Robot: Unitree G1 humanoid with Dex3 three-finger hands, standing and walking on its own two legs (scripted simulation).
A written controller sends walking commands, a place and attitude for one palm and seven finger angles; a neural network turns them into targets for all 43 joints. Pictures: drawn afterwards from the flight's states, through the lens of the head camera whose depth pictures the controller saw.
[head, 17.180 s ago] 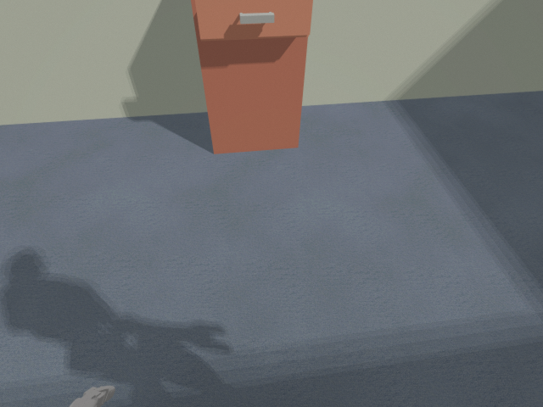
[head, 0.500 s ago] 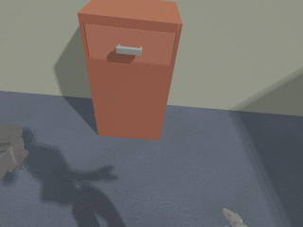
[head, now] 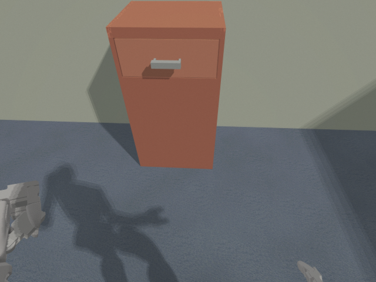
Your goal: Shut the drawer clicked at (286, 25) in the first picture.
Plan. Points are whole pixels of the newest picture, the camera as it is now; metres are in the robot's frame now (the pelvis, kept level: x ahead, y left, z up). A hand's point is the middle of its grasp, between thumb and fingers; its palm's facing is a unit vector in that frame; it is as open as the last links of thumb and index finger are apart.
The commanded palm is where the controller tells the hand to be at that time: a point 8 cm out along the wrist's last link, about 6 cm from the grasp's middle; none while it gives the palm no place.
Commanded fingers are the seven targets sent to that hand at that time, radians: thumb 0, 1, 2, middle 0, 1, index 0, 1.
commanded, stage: stop stepping back and stand still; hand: left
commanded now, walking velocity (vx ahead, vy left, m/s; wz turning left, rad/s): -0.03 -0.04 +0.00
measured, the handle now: (166, 62) +1.01 +0.16 +0.02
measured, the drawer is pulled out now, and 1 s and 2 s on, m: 0.00 0.00 0.00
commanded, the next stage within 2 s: let the arm hang, fingers relaxed in 0.84 s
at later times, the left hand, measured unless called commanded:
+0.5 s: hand (18, 216) +0.18 +0.28 +0.15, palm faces +0.34 -0.81 -0.47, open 3.3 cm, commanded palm +0.12 +0.32 +0.17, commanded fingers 0.00 0.90 0.90 -1.40 -1.60 -1.40 -1.60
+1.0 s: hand (23, 235) +0.18 +0.30 +0.10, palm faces +0.24 -0.83 -0.50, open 3.2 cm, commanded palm none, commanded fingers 0.00 0.90 0.90 -1.24 -1.43 -1.24 -1.43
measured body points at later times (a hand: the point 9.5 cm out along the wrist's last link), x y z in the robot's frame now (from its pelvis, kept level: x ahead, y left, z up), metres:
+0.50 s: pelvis -0.01 +0.04 -0.01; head +0.01 +0.04 +0.44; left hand +0.16 +0.32 +0.18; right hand +0.14 -0.18 -0.10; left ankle -0.01 +0.16 -0.74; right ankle +0.03 -0.06 -0.74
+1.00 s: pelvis -0.03 +0.06 -0.01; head -0.02 +0.04 +0.44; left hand +0.16 +0.34 +0.12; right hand +0.14 -0.19 -0.11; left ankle -0.01 +0.16 -0.74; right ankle +0.03 -0.06 -0.74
